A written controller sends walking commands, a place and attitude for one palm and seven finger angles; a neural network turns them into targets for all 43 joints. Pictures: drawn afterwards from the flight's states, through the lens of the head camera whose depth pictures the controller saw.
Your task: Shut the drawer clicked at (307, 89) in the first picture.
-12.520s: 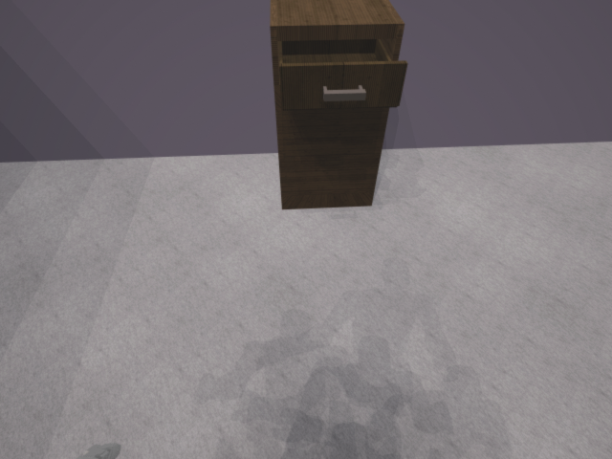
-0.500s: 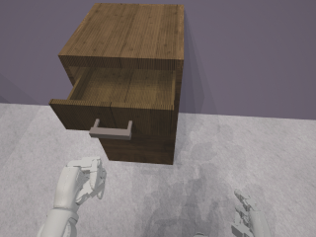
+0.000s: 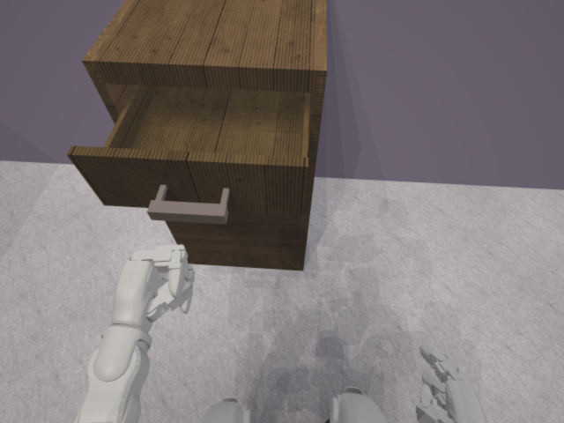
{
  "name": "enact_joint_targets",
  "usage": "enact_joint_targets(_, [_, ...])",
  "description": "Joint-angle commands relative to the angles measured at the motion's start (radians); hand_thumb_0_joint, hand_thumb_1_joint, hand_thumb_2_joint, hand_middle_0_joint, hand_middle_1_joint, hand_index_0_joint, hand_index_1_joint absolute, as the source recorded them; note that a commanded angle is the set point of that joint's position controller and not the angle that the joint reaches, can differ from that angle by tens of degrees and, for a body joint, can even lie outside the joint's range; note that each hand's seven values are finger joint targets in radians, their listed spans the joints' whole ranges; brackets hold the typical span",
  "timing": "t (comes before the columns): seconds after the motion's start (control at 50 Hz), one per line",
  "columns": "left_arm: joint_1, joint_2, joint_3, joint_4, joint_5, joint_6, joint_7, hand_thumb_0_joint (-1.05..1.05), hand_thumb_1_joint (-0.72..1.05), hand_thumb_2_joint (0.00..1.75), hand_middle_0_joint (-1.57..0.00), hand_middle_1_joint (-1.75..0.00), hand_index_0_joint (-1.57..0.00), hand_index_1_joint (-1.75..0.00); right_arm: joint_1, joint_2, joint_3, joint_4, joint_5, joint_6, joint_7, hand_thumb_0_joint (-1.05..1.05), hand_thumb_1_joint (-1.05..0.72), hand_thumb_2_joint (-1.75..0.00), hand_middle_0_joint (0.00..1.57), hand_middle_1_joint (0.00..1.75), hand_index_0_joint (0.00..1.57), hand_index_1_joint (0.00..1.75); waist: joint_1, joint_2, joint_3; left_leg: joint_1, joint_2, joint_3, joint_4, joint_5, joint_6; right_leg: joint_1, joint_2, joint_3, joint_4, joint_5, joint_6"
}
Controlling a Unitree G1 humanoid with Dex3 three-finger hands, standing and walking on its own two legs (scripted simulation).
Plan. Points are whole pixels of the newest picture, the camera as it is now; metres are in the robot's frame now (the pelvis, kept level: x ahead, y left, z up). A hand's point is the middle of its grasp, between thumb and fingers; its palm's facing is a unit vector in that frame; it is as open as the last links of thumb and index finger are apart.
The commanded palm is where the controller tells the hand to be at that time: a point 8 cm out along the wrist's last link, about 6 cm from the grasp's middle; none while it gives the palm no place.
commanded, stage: bring the fist close to the handle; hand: left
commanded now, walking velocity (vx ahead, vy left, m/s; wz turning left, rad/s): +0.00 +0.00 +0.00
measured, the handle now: (191, 202) +0.46 +0.18 +0.00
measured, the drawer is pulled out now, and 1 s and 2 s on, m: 0.18 0.18 0.11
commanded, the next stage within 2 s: push the drawer shut in 0.82 s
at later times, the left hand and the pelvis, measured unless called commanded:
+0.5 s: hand (206, 270) +0.33 +0.13 +0.00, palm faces -0.07 -1.00 -0.05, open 3.3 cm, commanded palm +0.31 +0.19 +0.00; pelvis -0.01 +0.00 -0.03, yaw +0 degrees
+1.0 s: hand (202, 269) +0.33 +0.14 +0.00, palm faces -0.08 -1.00 -0.03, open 3.3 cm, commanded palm +0.32 +0.19 +0.00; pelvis +0.00 +0.01 -0.03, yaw +0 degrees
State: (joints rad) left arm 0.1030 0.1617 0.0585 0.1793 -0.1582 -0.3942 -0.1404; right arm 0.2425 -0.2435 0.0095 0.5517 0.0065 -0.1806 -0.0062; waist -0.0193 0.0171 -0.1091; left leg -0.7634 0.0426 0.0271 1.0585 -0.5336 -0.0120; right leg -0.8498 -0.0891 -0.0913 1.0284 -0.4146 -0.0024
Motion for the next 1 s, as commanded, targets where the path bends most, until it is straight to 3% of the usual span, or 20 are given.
enact_joint_targets(0.0, [-0.201,0.072,0.025,-0.181,-0.010,-0.095,-0.011,0.00,0.90,0.90,-1.40,-1.60,-1.40,-1.60,-0.035,-0.121,-0.054,-0.138,0.002,-0.048,-0.009,0.00,-0.90,-0.90,0.20,0.30,0.20,0.30,-0.013,-0.011,-0.279,-0.013,-0.055,-0.020,-0.131,0.234,0.018,0.234,0.051,0.058,-0.109,0.143,-0.016])
enact_joint_targets(0.06, [-0.246,0.067,0.014,-0.140,-0.003,-0.097,-0.006,0.00,0.90,0.90,-1.40,-1.60,-1.40,-1.60,-0.030,-0.128,-0.055,-0.134,0.001,-0.039,-0.009,0.00,-0.90,-0.90,0.20,0.30,0.20,0.30,-0.023,-0.032,-0.272,-0.039,-0.051,-0.031,-0.117,0.222,0.020,0.190,0.054,0.049,-0.086,0.123,-0.017])
enact_joint_targets(0.14, [-0.284,0.075,0.036,-0.120,0.004,-0.098,0.010,0.00,0.90,0.90,-1.40,-1.60,-1.40,-1.60,-0.020,-0.129,-0.062,-0.130,-0.003,-0.024,-0.005,0.00,-0.90,-0.90,0.20,0.30,0.20,0.30,-0.010,-0.029,-0.340,-0.046,-0.053,-0.030,-0.093,0.246,0.017,0.187,0.052,0.050,-0.052,0.151,-0.018])
enact_joint_targets(0.22, [-0.351,0.072,0.031,-0.089,0.016,-0.103,0.026,0.00,0.90,0.90,-1.40,-1.60,-1.40,-1.60,-0.021,-0.129,-0.060,-0.127,-0.006,-0.005,-0.002,0.00,-0.90,-0.90,0.20,0.30,0.20,0.30,-0.015,-0.020,-0.348,-0.076,-0.053,-0.033,-0.072,0.230,0.017,0.152,0.052,0.050,-0.027,0.135,-0.020])
enact_joint_targets(0.26, [-0.339,0.104,0.066,-0.047,0.015,-0.105,0.031,0.00,0.90,0.90,-1.40,-1.60,-1.40,-1.60,-0.013,-0.134,-0.060,-0.126,-0.008,0.006,-0.002,0.00,-0.90,-0.90,0.20,0.30,0.20,0.30,-0.013,-0.060,-0.349,-0.108,-0.052,-0.034,-0.062,0.227,0.020,0.162,0.055,0.052,-0.019,0.134,-0.020])
enact_joint_targets(0.28, [-0.349,0.084,0.053,-0.038,0.018,-0.108,0.028,0.00,0.90,0.90,-1.40,-1.60,-1.40,-1.60,-0.016,-0.130,-0.060,-0.127,-0.009,0.011,-0.001,0.00,-0.90,-0.90,0.20,0.30,0.20,0.30,-0.017,-0.061,-0.367,-0.114,-0.054,-0.027,-0.052,0.228,0.022,0.163,0.055,0.058,-0.015,0.145,-0.017])
enact_joint_targets(0.4, [-0.489,0.096,0.054,0.029,0.022,-0.129,0.023,0.00,0.90,0.90,-1.40,-1.60,-1.40,-1.60,-0.013,-0.135,-0.058,-0.110,-0.009,0.031,-0.004,0.00,-0.90,-0.90,0.20,0.30,0.20,0.30,-0.041,-0.038,-0.362,-0.165,-0.054,-0.027,-0.014,0.164,0.023,0.097,0.053,0.069,0.001,0.078,-0.016])
enact_joint_targets(0.44, [-0.512,0.111,0.063,-0.003,0.018,-0.136,0.021,0.00,0.90,0.90,-1.40,-1.60,-1.40,-1.60,-0.012,-0.137,-0.060,-0.114,-0.007,0.035,-0.005,0.00,-0.90,-0.90,0.20,0.30,0.20,0.30,-0.030,0.004,-0.410,-0.138,-0.054,-0.028,-0.017,0.181,0.021,0.104,0.053,0.070,0.007,0.091,-0.020])
enact_joint_targets(0.52, [-0.499,0.121,0.079,-0.004,0.005,-0.115,0.017,0.00,0.90,0.90,-1.40,-1.60,-1.40,-1.60,0.006,-0.138,-0.063,-0.112,-0.005,0.045,-0.006,0.00,-0.90,-0.90,0.20,0.30,0.20,0.30,-0.030,-0.018,-0.459,-0.119,-0.050,-0.031,-0.018,0.243,0.022,0.144,0.056,0.063,0.016,0.165,-0.017])
enact_joint_targets(0.56, [-0.473,0.134,0.088,0.012,0.003,-0.105,0.015,0.00,0.90,0.90,-1.40,-1.60,-1.40,-1.60,0.009,-0.141,-0.062,-0.116,-0.003,0.051,-0.007,0.00,-0.90,-0.90,0.20,0.30,0.20,0.30,-0.026,-0.038,-0.450,-0.133,-0.051,-0.032,-0.022,0.245,0.023,0.162,0.058,0.064,0.014,0.171,-0.018])
enact_joint_targets(0.58, [-0.446,0.112,0.078,0.025,0.003,-0.098,0.014,0.00,0.90,0.90,-1.40,-1.60,-1.40,-1.60,0.009,-0.136,-0.061,-0.120,-0.002,0.055,-0.005,0.00,-0.90,-0.90,0.20,0.30,0.20,0.30,-0.024,-0.034,-0.430,-0.133,-0.051,-0.028,-0.030,0.242,0.021,0.159,0.058,0.061,0.009,0.170,-0.017])
enact_joint_targets(0.64, [-0.474,0.112,0.078,0.043,0.001,-0.093,0.020,0.00,0.90,0.90,-1.40,-1.60,-1.40,-1.60,0.009,-0.140,-0.061,-0.115,0.000,0.063,-0.006,0.00,-0.90,-0.90,0.20,0.30,0.20,0.30,-0.041,-0.058,-0.392,-0.152,-0.050,-0.025,-0.032,0.197,0.023,0.140,0.057,0.065,-0.011,0.123,-0.012])
enact_joint_targets(0.76, [-0.440,0.143,0.105,0.019,-0.002,-0.119,0.012,0.00,0.90,0.90,-1.40,-1.60,-1.40,-1.60,0.019,-0.138,-0.063,-0.118,-0.003,0.065,-0.006,0.00,-0.90,-0.90,0.20,0.30,0.20,0.30,-0.023,-0.035,-0.418,-0.141,-0.051,-0.022,-0.029,0.246,0.023,0.177,0.059,0.069,0.002,0.184,-0.019])
enact_joint_targets(0.82, [-0.418,0.101,0.066,0.000,-0.002,-0.126,0.005,0.00,0.90,0.90,-1.40,-1.60,-1.40,-1.60,0.021,-0.134,-0.066,-0.118,-0.003,0.066,0.000,0.00,-0.90,-0.90,0.20,0.30,0.20,0.30,-0.031,-0.020,-0.422,-0.109,-0.047,-0.024,-0.030,0.281,0.021,0.159,0.059,0.059,0.007,0.216,-0.019])
enact_joint_targets(0.86, [-0.388,0.127,0.086,-0.001,-0.003,-0.126,0.003,0.00,0.90,0.90,-1.40,-1.60,-1.40,-1.60,0.021,-0.140,-0.067,-0.122,-0.003,0.068,0.001,0.00,-0.90,-0.90,0.20,0.30,0.20,0.30,-0.025,-0.023,-0.404,-0.114,-0.046,-0.031,-0.033,0.292,0.019,0.158,0.061,0.053,0.014,0.220,-0.023])
enact_joint_targets(0.9, [-0.375,0.104,0.063,-0.032,-0.002,-0.128,0.001,0.00,0.90,0.90,-1.40,-1.60,-1.40,-1.60,0.015,-0.134,-0.068,-0.128,-0.003,0.070,0.004,0.00,-0.90,-0.90,0.20,0.30,0.20,0.30,-0.024,-0.003,-0.419,-0.098,-0.046,-0.026,-0.032,0.300,0.018,0.157,0.059,0.054,0.014,0.230,-0.021])
enact_joint_targets(0.96, [-0.489,0.120,0.064,-0.009,0.005,-0.130,0.013,0.00,0.90,0.90,-1.40,-1.60,-1.40,-1.60,0.014,-0.141,-0.066,-0.110,-0.004,0.072,-0.004,0.00,-0.90,-0.90,0.20,0.30,0.20,0.30,-0.057,-0.032,-0.353,-0.124,-0.043,-0.038,-0.022,0.242,0.022,0.095,0.062,0.048,0.010,0.161,-0.019])
enact_joint_targets(0.98, [-0.504,0.123,0.071,-0.006,0.012,-0.133,0.017,0.00,0.90,0.90,-1.40,-1.60,-1.40,-1.60,0.012,-0.141,-0.066,-0.110,-0.006,0.072,-0.005,0.00,-0.90,-0.90,0.20,0.30,0.20,0.30,-0.049,-0.017,-0.374,-0.116,-0.045,-0.037,-0.023,0.240,0.020,0.096,0.062,0.052,0.012,0.156,-0.020])
